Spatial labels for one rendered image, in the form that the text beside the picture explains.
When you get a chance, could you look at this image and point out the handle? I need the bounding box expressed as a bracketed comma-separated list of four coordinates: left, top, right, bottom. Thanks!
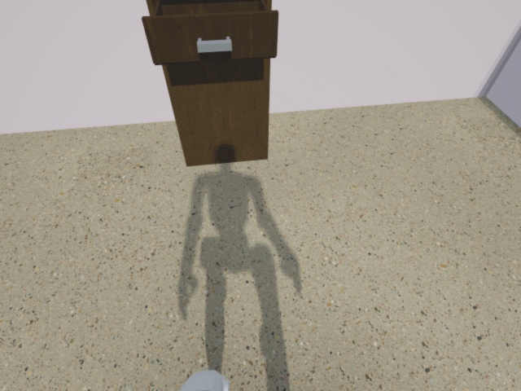
[197, 37, 232, 53]

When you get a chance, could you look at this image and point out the drawer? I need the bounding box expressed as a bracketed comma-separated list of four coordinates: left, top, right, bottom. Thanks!
[142, 0, 278, 65]

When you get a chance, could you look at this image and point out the robot left thigh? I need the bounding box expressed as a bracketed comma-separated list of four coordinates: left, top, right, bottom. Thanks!
[180, 371, 230, 391]

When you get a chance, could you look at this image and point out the cabinet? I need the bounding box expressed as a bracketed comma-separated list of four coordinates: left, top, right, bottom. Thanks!
[147, 0, 272, 166]

